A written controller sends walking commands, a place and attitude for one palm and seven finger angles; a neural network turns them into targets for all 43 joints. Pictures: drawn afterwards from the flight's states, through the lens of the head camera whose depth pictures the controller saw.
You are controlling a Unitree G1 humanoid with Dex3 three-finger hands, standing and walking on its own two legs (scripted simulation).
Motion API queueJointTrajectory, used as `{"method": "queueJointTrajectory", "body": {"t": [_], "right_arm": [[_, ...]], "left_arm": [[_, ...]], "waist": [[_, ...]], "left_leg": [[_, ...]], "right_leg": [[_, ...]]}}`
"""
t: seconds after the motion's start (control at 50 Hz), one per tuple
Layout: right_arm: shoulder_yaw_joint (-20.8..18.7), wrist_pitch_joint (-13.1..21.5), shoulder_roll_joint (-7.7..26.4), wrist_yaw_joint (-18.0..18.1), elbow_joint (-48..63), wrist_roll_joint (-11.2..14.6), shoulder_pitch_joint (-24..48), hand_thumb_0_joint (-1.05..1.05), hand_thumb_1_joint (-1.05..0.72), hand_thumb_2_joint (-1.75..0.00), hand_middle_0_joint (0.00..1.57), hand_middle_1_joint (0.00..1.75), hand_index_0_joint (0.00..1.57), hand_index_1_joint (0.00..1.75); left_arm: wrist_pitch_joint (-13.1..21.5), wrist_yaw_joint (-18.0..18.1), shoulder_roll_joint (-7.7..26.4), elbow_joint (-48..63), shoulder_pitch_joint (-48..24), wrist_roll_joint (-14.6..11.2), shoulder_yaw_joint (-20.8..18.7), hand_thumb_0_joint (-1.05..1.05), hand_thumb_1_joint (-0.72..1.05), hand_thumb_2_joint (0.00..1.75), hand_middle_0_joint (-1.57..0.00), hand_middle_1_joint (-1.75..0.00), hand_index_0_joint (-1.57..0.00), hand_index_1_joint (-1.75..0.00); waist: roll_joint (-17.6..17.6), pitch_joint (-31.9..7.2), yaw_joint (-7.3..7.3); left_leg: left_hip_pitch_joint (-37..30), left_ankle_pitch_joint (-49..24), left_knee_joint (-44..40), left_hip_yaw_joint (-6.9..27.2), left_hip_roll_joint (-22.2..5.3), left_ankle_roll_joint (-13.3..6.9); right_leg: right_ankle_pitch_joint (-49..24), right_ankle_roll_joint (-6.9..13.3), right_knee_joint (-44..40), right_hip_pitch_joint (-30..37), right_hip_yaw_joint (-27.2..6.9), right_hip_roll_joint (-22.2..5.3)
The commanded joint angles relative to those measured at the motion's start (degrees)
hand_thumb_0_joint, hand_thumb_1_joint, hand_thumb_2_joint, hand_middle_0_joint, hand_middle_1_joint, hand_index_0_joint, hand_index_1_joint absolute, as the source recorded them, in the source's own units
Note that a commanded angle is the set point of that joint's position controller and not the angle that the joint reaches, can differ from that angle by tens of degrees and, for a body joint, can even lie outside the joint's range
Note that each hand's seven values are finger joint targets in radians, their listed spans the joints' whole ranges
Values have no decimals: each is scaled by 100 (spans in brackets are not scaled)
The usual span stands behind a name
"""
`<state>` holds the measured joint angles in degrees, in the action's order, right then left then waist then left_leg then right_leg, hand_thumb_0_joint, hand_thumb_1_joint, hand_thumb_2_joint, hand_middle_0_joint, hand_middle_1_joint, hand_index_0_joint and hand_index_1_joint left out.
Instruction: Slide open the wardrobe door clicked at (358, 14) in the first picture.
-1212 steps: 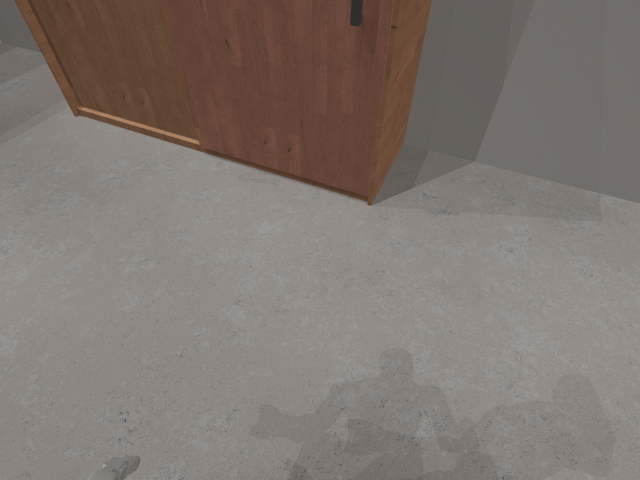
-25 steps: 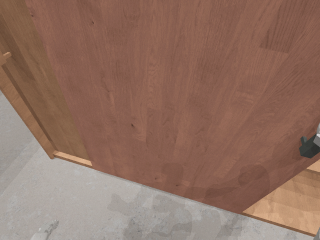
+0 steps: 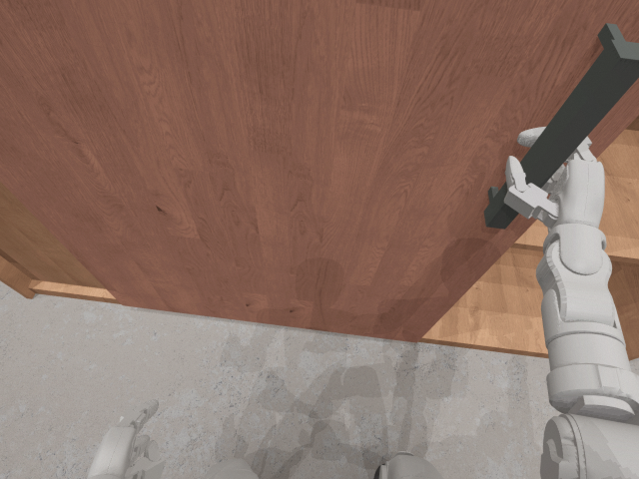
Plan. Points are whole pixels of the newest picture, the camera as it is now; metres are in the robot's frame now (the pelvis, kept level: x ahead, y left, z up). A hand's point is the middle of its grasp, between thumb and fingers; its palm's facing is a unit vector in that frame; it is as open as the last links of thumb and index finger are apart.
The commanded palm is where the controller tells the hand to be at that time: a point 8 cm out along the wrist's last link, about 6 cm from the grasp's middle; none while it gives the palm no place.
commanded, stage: stop walking and hold the door there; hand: right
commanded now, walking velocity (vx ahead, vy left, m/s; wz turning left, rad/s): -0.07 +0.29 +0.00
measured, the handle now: (542, 143) +0.48 -0.21 +0.15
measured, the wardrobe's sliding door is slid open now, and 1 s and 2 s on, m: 0.59 0.59 0.59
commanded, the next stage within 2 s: loosen the grip on the handle in 0.82 s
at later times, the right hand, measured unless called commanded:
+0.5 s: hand (516, 190) +0.43 -0.18 +0.12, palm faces +0.12 +0.99 -0.11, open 6.3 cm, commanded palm +0.41 -0.20 +0.10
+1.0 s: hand (524, 189) +0.44 -0.19 +0.12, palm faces +0.00 +0.99 -0.12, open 7.1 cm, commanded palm +0.39 -0.23 +0.12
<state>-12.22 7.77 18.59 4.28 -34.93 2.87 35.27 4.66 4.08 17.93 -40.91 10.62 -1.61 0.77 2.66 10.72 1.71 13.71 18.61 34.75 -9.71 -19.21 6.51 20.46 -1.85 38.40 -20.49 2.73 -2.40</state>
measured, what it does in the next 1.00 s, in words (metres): steps on the spot: right foot, then left foot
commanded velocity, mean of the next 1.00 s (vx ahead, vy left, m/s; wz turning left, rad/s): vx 0.00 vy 0.08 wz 0.00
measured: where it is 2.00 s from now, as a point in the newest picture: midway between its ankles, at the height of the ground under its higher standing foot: outside the picture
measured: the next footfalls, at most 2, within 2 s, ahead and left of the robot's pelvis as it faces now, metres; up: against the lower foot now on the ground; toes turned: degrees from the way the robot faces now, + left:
right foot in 0.04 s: +0.03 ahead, -0.19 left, +0.00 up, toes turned -3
left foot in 0.26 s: +0.07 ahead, +0.01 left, +0.00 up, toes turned +4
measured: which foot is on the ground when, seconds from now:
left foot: down 0.00-0.02, up 0.04-0.24, down 0.26-1.00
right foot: up 0.00-0.02, down 0.04-1.00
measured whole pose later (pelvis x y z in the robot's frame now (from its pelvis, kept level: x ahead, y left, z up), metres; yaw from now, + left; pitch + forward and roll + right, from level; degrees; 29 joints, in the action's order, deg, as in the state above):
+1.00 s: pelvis +0.02 -0.08 +0.00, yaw +0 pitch +2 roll -1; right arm -2.2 4.3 9.4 2.0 -39.8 2.3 37.1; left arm 4.1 1.7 11.0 -39.9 10.6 -1.2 1.4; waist 1.1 0.5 -0.6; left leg 18.2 13.6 30.3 -4.8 -0.2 -3.0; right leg 15.6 0.2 28.2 -13.6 5.6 -0.5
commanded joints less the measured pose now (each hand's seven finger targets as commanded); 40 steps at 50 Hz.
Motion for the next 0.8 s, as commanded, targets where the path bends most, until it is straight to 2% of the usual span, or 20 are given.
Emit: {"method": "queueJointTrajectory", "body": {"t": [0.0,0.02,0.06,0.1,0.14,0.2,0.22,0.24,0.26,0.28,0.3,0.38,0.44,0.46,0.5,0.52,0.56,0.62,0.7,0.78], "right_arm": [[561,412,476,26,2567,63,2688,0,-90,-90,45,140,45,140],[1028,523,-16,-50,3022,48,2864,0,-90,-90,45,140,45,140],[1980,553,-1377,-267,2585,-6,2429,0,-90,-90,45,140,45,140],[1165,446,-280,-163,2804,-40,2563,0,-90,-90,45,140,45,140],[1271,434,-292,-142,3152,-71,2952,0,-90,-90,45,140,45,140],[1345,372,-318,-132,3049,-33,2780,0,-90,-90,45,140,45,140],[1275,345,-224,-120,2938,-73,2708,0,-90,-90,45,140,45,140],[1206,291,-41,-100,2818,-107,2635,0,-90,-90,45,140,45,140],[985,217,198,-43,2715,-102,2577,0,-90,-90,45,140,45,140],[830,135,185,-29,2323,24,2178,0,-90,-90,45,140,45,140],[1221,115,-253,-95,2298,67,2160,0,-90,-90,45,140,45,140],[1174,271,-368,-1,2278,11,2152,0,-90,-90,45,140,45,140],[1602,341,-737,-7,2382,9,2122,0,-90,-90,45,140,45,140],[1698,366,-822,-11,2405,24,2140,0,-90,-90,45,140,45,140],[2062,381,-1198,-44,2459,44,2128,0,-90,-90,45,140,45,140],[2157,377,-1308,-77,2335,46,2143,0,-90,-90,45,140,45,140],[2308,339,-1418,-107,2123,-6,1998,0,-90,-90,45,140,45,140],[2092,362,-1108,-77,2177,-88,1935,0,-90,-90,45,140,45,140],[2067,277,-1090,-72,1946,-26,1656,0,-90,-90,45,140,45,140],[1836,258,-877,-34,1665,-2,1561,0,-90,-90,45,140,45,140]], "left_arm": [[234,174,466,897,-408,-60,-289,0,90,90,-20,-30,-20,-30],[273,114,518,955,-237,-84,-325,0,90,90,-20,-30,-20,-30],[350,6,358,847,-117,-175,-369,0,90,90,-20,-30,-20,-30],[297,20,321,663,-222,-83,-358,0,90,90,-20,-30,-20,-30],[307,-42,252,738,-300,-57,-283,0,90,90,-20,-30,-20,-30],[320,-90,117,937,-429,-16,-123,0,90,90,-20,-30,-20,-30],[285,-83,121,970,-405,-24,-100,0,90,90,-20,-30,-20,-30],[231,-53,55,953,-364,-40,-58,0,90,90,-20,-30,-20,-30],[203,-11,-85,983,-398,-62,-16,0,90,90,-20,-30,-20,-30],[257,-5,-42,1003,-316,-69,-69,0,90,90,-20,-30,-20,-30],[274,-41,48,971,-283,-56,-84,0,90,90,-20,-30,-20,-30],[350,92,-138,867,-522,48,78,0,90,90,-20,-30,-20,-30],[283,139,-124,852,-494,98,81,0,90,90,-20,-30,-20,-30],[261,125,-92,879,-419,90,47,0,90,90,-20,-30,-20,-30],[210,24,112,975,-457,28,-50,0,90,90,-20,-30,-20,-30],[158,-50,143,968,-455,-12,-70,0,90,90,-20,-30,-20,-30],[121,-20,103,964,-415,38,-46,0,90,90,-20,-30,-20,-30],[26,-4,175,979,-329,38,-113,0,90,90,-20,-30,-20,-30],[-124,65,120,1049,-290,24,-106,0,90,90,-20,-30,-20,-30],[-227,141,140,1008,-281,46,-108,0,90,90,-20,-30,-20,-30]], "waist": [[-1322,-2872,59],[-2340,-3368,128],[-852,-2671,212],[-1791,-2751,159],[-1748,-2919,77],[-1478,-3055,-60],[-1028,-3074,-98],[-41,-3114,-28],[941,-3242,-14],[1739,-3030,-144],[1863,-2913,-105],[942,-2756,-216],[286,-2895,-194],[149,-3078,-180],[-624,-3239,-222],[-761,-3149,-232],[-1085,-2744,-89],[-730,-2960,-59],[186,-3072,-51],[108,-2933,-78]], "left_leg": [[1118,-624,2536,-236,911,-284],[1801,2127,3797,316,1383,-303],[2135,1819,3898,653,1615,-413],[1885,1236,2853,597,1387,-431],[1108,499,1718,545,1557,-524],[24,-101,102,658,1713,-642],[-599,-1052,-413,792,1649,-668],[-1056,-2301,-770,1320,1238,-791],[-1500,-3810,-917,2224,425,-1140],[-1855,-4957,-955,2442,137,-1273],[-1988,-5380,-851,2083,243,-999],[-2228,-5646,-443,1479,410,-1283],[-2007,-4916,-271,1210,677,-1056],[-1688,-4415,-104,1144,771,-899],[-364,-2264,-60,923,1263,-511],[-176,-884,-172,1058,1401,-480],[-205,-1188,-383,872,1484,-632],[-614,-2587,-573,894,1362,-743],[-1392,-4538,-563,1241,871,-884],[-1182,-3976,-580,1217,866,-844]], "right_leg": [[-4271,367,-1305,3017,-440,-843],[-6494,1052,-1128,3507,-1497,-1674],[-5792,1385,-1045,2929,-1355,-1811],[-5148,1274,-851,2777,-748,-1501],[-4721,1016,-712,2518,-397,-1296],[-4075,894,-578,2201,-584,-1504],[-3520,771,-292,1742,-502,-1373],[-2707,559,193,1239,-204,-983],[-949,247,840,599,198,-308],[774,80,1616,-64,-43,231],[877,87,1909,-189,-295,240],[628,153,499,-127,-86,140],[-875,184,-1143,801,133,155],[-1938,231,-1604,1444,83,-72],[-4654,705,-1207,2604,-926,-1198],[-4286,835,-1272,2532,-955,-1410],[-4264,818,-1229,2272,-775,-1284],[-4573,452,-837,2197,-330,-985],[-2998,202,-654,1435,-52,-590],[-2475,222,-996,1368,-115,-531]]}}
